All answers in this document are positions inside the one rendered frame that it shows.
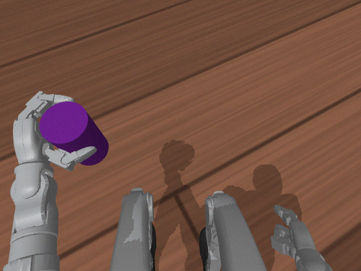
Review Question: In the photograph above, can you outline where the right robot foot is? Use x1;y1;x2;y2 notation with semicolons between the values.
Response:
199;227;221;271

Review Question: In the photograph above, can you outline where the right robot hand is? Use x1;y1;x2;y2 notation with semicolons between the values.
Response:
271;205;316;259

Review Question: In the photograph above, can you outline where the left robot arm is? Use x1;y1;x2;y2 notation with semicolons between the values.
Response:
3;161;60;271

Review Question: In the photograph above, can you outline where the left robot hand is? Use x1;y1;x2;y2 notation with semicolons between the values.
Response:
13;91;97;172

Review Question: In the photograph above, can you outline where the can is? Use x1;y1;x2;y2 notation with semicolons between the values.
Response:
39;102;109;165

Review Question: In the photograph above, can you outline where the right robot arm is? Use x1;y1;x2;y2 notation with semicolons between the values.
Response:
295;248;332;271

